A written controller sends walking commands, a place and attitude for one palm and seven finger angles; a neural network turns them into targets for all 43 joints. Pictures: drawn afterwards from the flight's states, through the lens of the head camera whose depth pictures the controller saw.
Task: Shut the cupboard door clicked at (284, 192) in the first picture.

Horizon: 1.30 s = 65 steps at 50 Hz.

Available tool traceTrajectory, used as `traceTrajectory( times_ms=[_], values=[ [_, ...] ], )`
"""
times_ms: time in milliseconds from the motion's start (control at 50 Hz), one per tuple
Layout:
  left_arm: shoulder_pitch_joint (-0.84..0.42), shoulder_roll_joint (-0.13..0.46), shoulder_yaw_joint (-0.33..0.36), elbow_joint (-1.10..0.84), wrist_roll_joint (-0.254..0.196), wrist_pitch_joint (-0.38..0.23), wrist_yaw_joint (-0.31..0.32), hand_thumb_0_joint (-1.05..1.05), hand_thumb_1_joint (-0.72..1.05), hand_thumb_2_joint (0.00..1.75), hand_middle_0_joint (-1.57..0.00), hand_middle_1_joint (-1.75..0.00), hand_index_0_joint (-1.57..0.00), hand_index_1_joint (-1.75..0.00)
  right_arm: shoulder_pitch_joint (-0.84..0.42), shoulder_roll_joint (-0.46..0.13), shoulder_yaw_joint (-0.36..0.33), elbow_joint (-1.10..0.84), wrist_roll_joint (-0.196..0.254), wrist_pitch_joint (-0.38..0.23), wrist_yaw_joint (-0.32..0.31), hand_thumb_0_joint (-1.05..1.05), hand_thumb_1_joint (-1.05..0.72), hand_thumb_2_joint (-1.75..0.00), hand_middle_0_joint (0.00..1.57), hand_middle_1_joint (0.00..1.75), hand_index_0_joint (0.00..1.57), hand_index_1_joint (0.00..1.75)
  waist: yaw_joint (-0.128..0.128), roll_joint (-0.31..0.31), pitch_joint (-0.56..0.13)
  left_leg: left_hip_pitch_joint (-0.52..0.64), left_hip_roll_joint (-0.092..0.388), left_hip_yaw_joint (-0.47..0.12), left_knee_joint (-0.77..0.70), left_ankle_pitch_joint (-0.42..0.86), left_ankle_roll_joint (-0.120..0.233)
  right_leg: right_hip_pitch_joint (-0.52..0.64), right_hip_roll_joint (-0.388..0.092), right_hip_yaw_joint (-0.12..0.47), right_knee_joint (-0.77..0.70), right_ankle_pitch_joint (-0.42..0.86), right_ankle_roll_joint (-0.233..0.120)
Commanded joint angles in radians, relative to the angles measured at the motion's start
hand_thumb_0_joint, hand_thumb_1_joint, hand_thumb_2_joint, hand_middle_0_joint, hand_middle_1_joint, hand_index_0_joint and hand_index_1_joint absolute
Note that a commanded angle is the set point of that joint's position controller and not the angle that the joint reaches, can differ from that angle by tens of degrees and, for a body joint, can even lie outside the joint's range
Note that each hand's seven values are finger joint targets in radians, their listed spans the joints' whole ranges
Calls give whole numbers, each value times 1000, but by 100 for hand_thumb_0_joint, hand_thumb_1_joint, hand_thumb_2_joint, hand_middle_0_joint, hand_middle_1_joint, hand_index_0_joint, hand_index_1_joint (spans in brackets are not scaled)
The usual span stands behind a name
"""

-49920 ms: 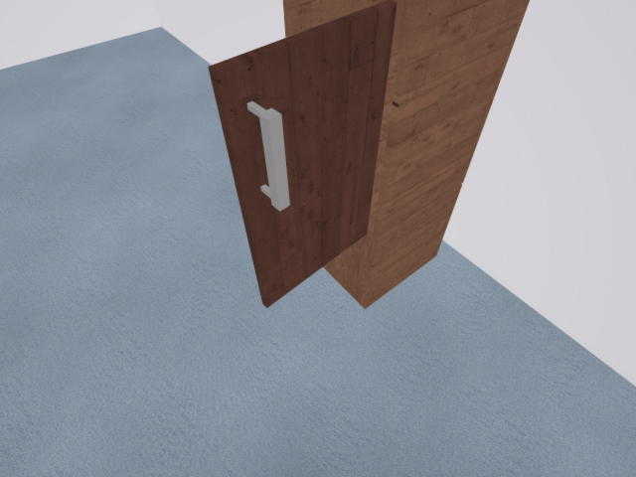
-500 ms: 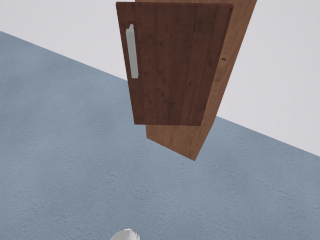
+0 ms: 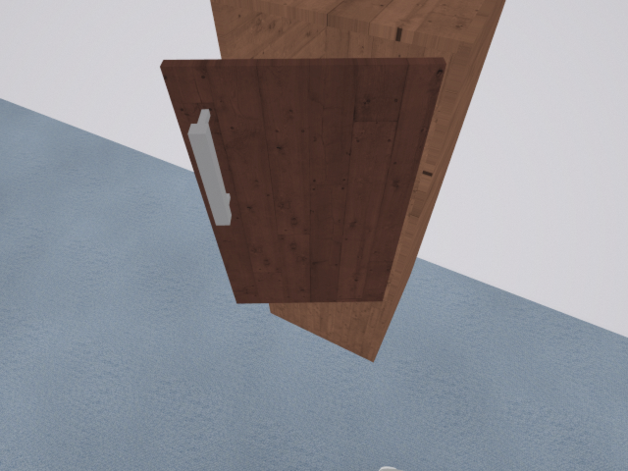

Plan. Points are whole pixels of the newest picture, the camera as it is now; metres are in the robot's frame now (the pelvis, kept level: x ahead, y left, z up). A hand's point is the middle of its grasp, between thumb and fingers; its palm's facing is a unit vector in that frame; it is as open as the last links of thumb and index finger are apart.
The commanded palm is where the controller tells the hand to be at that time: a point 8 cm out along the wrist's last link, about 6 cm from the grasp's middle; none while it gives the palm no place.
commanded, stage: come to a stop and stand still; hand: left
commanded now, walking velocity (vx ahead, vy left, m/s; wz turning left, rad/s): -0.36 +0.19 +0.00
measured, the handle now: (214, 170) +0.50 +0.17 +0.10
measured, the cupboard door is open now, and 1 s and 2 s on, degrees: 28 28 28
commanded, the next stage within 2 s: look again from close up in 1.06 s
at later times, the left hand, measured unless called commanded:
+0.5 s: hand out of the picture +0.09 +0.21 -0.19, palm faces +0.11 -0.97 -0.23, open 7.4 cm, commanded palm none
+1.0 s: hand out of the picture +0.02 +0.18 -0.17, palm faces +0.03 -0.99 -0.16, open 7.4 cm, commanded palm none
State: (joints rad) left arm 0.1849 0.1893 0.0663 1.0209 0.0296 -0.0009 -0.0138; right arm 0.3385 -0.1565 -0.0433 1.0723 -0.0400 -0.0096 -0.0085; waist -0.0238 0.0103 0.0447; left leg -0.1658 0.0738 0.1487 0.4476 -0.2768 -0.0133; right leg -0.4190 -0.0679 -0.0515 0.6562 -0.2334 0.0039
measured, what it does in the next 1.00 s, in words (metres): steps on the spot: right foot, then left foot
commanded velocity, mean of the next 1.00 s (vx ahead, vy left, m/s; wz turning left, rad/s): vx -0.09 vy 0.05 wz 0.00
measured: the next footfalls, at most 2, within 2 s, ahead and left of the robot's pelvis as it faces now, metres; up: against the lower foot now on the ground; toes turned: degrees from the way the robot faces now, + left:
right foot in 0.04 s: +0.12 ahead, -0.13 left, +0.00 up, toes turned -4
left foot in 0.48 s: +0.10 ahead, +0.13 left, +0.00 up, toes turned +4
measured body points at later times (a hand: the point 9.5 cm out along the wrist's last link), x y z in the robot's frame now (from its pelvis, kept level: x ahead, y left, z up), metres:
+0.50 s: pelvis +0.05 +0.01 -0.01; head +0.07 +0.03 +0.44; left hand +0.08 +0.26 -0.17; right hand +0.17 -0.24 -0.14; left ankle +0.06 +0.13 -0.74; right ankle +0.08 -0.13 -0.74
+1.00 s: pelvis +0.02 +0.02 +0.00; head +0.03 +0.03 +0.45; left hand +0.02 +0.23 -0.16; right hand +0.02 -0.21 -0.15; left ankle +0.06 +0.13 -0.74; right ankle -0.01 -0.10 -0.74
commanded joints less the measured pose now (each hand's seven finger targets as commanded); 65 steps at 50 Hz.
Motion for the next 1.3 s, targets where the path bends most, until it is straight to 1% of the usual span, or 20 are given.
traceTrajectory(
  times_ms=[0,20,40,80,140,280,400,420,460,480,560,660,700,760,800,1120,1140,1160,1200,1280],
  values=[
    [192,102,6,25,3,-38,14,0,90,90,-20,-30,-20,-30,4,-79,-9,-49,22,-17,-5,0,-90,-90,20,30,20,30,77,-93,-35,-226,31,-17,91,-56,31,367,-83,150,-268,222,-37],
    [202,168,7,37,-1,-48,24,0,90,90,-20,-30,-20,-30,41,-31,6,-53,29,-13,-4,0,-90,-90,20,30,20,30,52,-221,-78,-254,-41,7,184,-225,-9,405,-257,306,-327,443,-107],
    [179,180,-2,34,-8,-50,27,0,90,90,-20,-30,-20,-30,49,-47,8,-43,34,1,-12,0,-90,-90,20,30,20,30,43,-166,-119,-161,-28,-50,263,-329,-16,337,-303,324,-348,562,-166],
    [96,152,-5,28,-6,-47,48,0,90,90,-20,-30,-20,-30,60,-65,5,-21,42,19,-24,0,-90,-90,20,30,20,30,17,-283,-120,-180,-9,-115,328,-311,-19,352,-282,282,-259,950,-193],
    [120,163,8,29,-4,-25,64,0,90,90,-20,-30,-20,-30,-23,-83,-2,-35,44,35,-28,0,-90,-90,20,30,20,30,57,-164,-156,-265,-57,-127,448,-295,-31,467,-290,225,-204,1157,-212],
    [37,163,25,-34,1,0,71,0,90,90,-20,-30,-20,-30,-110,-92,-21,-101,30,72,-4,0,-90,-90,20,30,20,30,39,-158,-125,-293,-66,-165,576,-165,-47,320,-271,142,-277,794,-202],
    [16,181,31,-54,4,11,59,0,90,90,-20,-30,-20,-30,-73,-97,-16,-118,31,48,-3,0,-90,-90,20,30,20,30,7,-176,-121,-59,-68,-110,103,18,-30,207,-201,140,-211,452,-140],
    [19,163,27,-55,-4,17,57,0,90,90,-20,-30,-20,-30,-43,-119,-17,-111,28,39,-2,0,-90,-90,20,30,20,30,-5,-132,-121,41,-39,-121,-25,136,-22,142,-167,123,-164,301,-98],
    [85,69,4,-74,-11,37,54,0,90,90,-20,-30,-20,-30,-93,-255,-33,-151,14,28,-5,0,-90,-90,20,30,20,30,24,271,-89,-45,282,-419,-149,396,126,67,16,4,60,-303,12],
    [68,76,3,-84,-9,40,52,0,90,90,-20,-30,-20,-30,-138,-250,-23,-172,4,31,-14,0,-90,-90,20,30,20,30,29,160,-41,-160,292,-423,-168,322,192,84,33,56,169,-336,6],
    [90,96,10,-37,-8,54,43,0,90,90,-20,-30,-20,-30,-212,-182,2,-171,13,19,-35,0,-90,-90,20,30,20,30,64,154,-31,-120,177,-301,-153,342,180,46,49,114,336,-238,7],
    [103,62,-21,-15,-9,35,38,0,90,90,-20,-30,-20,-30,-152,-175,-5,-117,23,17,-29,0,-90,-90,20,30,20,30,42,100,-66,-41,164,-315,-157,224,176,168,50,58,-33,-168,9],
    [167,60,-28,20,-9,21,43,0,90,90,-20,-30,-20,-30,-146,-157,-2,-98,35,14,-26,0,-90,-90,20,30,20,30,59,40,-75,-71,97,-273,-105,134,114,280,39,100,-277,24,-1],
    [109,116,-35,21,-10,3,44,0,90,90,-20,-30,-20,-30,-105,-99,6,-72,41,16,-11,0,-90,-90,20,30,20,30,3,34,-31,6,-7,-200,-100,66,28,160,-82,223,-358,7,-59],
    [107,83,-42,47,-12,-17,45,0,90,90,-20,-30,-20,-30,-82,-104,6,-46,35,7,-15,0,-90,-90,20,30,20,30,0,-170,-71,62,9,-179,-78,168,27,180,-53,204,-349,120,-46],
    [166,33,-50,106,-22,-3,48,0,90,90,-20,-30,-20,-30,20,-77,27,60,29,0,-28,0,-90,-90,20,30,20,30,22,1,27,-14,18,-201,-164,62,28,208,-16,169,-368,-18,-39],
    [221,60,-68,102,4,-46,88,0,90,90,-20,-30,-20,-30,-90,-105,34,-15,32,-28,-11,0,-90,-90,20,30,20,30,56,56,75,-76,26,-159,74,246,7,165,-64,182,-334,290,-34],
    [213,112,-58,87,-7,-66,86,0,90,90,-20,-30,-20,-30,-87,-93,38,-49,34,-32,-7,0,-90,-90,20,30,20,30,15,48,33,-59,3,-171,50,241,8,193,-94,193,-299,542,-44],
    [183,72,-67,54,-22,-60,79,0,90,90,-20,-30,-20,-30,28,-80,33,-33,28,-36,-16,0,-90,-90,20,30,20,30,1,-6,-152,-4,17,-188,25,234,33,296,-56,159,-219,346,-53],
    [173,63,-68,29,-18,-34,71,0,90,90,-20,-30,-20,-30,-3,-101,24,-59,27,-23,-16,0,-90,-90,20,30,20,30,12,3,-10,-78,26,-219,-16,141,46,187,-11,144,-236,26,-49]
  ],
)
